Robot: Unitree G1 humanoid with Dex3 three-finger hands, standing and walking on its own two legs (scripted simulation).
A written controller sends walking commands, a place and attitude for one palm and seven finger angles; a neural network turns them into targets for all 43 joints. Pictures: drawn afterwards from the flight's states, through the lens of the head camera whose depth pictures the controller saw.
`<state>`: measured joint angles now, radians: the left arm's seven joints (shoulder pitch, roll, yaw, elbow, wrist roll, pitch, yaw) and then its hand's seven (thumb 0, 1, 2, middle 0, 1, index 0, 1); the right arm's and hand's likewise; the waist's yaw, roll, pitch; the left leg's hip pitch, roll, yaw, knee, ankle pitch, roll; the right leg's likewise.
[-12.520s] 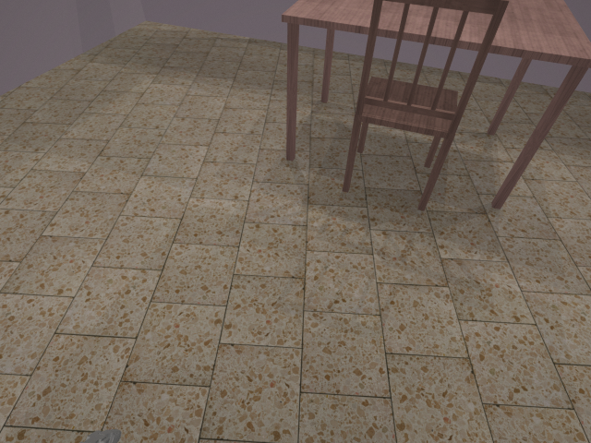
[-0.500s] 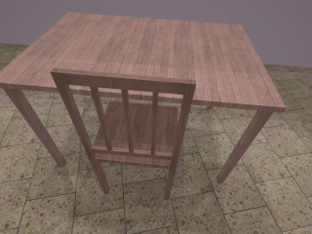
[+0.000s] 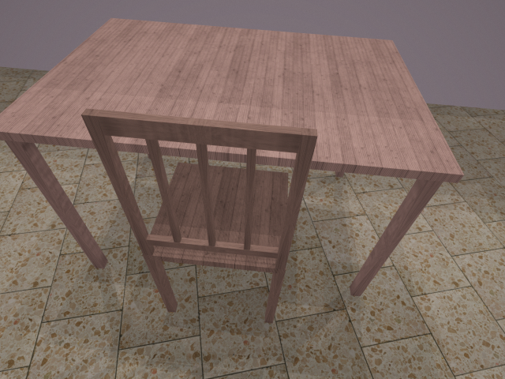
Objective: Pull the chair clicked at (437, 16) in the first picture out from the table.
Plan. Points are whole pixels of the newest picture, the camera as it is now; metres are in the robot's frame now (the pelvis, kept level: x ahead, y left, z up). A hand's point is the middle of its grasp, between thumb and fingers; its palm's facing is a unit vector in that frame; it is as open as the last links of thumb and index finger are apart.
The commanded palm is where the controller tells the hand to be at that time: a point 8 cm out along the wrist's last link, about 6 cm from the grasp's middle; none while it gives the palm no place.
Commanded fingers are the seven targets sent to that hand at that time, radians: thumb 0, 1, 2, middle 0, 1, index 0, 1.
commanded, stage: look again from close up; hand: left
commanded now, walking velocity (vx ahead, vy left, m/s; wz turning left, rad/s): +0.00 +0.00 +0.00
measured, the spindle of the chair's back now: (207, 201) +0.49 +0.13 -0.07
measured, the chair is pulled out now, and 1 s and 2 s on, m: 0.00 0.00 0.00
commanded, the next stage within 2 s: shuffle to correct the standing spot in 0.42 s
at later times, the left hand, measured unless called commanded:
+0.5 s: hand out of the picture -0.03 +0.15 -0.18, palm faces +0.03 -0.99 -0.16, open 7.4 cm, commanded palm none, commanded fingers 0.00 0.90 0.90 -0.20 -0.30 -0.20 -0.30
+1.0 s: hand out of the picture -0.02 +0.12 -0.19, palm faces +0.07 -0.99 -0.14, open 7.4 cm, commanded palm none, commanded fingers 0.00 0.90 0.90 -0.20 -0.30 -0.20 -0.30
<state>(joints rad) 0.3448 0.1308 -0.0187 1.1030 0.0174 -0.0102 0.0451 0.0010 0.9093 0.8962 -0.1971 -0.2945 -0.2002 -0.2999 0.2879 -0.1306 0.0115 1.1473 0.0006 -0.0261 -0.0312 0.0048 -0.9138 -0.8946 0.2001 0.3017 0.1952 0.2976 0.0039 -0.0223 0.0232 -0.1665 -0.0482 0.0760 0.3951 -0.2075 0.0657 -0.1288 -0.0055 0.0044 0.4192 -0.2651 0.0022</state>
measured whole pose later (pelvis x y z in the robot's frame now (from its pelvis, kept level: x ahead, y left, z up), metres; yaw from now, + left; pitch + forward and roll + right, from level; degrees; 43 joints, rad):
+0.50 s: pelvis +0.00 +0.00 +0.00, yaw +0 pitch -2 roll +0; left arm 0.36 0.13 -0.02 1.11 0.02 -0.01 0.04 0.00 0.91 0.90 -0.20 -0.29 -0.20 -0.30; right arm 0.30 -0.12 0.01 1.15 0.00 -0.02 -0.03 0.00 -0.91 -0.89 0.20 0.30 0.20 0.30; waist 0.00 -0.02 0.02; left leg -0.17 -0.05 0.07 0.39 -0.20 0.06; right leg -0.13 0.00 0.00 0.41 -0.26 0.00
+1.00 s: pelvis +0.05 -0.03 -0.01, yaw +0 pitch +0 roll +0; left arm 0.42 0.11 0.00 1.14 0.01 -0.03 0.05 0.00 0.91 0.90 -0.20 -0.29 -0.20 -0.30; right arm 0.31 -0.11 0.00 1.16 0.00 -0.03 -0.05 0.00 -0.91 -0.89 0.20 0.30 0.19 0.30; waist 0.01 -0.03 0.02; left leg -0.19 0.00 0.05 0.52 -0.34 0.02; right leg -0.13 0.04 -0.03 0.50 -0.37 -0.04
